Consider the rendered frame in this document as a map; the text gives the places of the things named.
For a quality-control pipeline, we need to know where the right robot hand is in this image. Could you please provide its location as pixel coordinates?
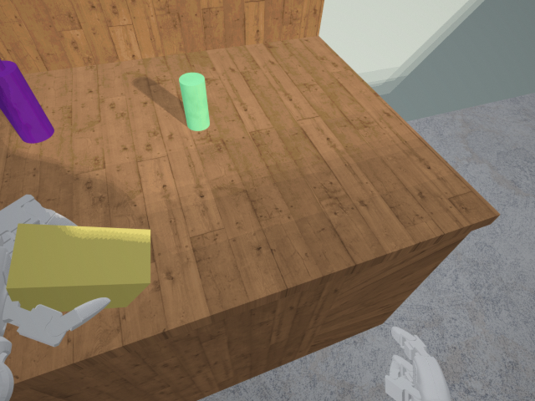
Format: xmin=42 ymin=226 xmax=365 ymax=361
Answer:
xmin=385 ymin=327 xmax=451 ymax=401

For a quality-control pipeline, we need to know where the sponge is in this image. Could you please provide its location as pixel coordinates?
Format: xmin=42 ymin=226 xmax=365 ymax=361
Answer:
xmin=6 ymin=223 xmax=150 ymax=312

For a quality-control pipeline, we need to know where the left robot hand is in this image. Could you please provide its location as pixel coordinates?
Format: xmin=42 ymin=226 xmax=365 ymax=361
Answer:
xmin=0 ymin=195 xmax=110 ymax=347

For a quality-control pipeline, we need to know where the table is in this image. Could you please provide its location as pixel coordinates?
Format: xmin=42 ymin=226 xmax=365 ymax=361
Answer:
xmin=0 ymin=0 xmax=501 ymax=401

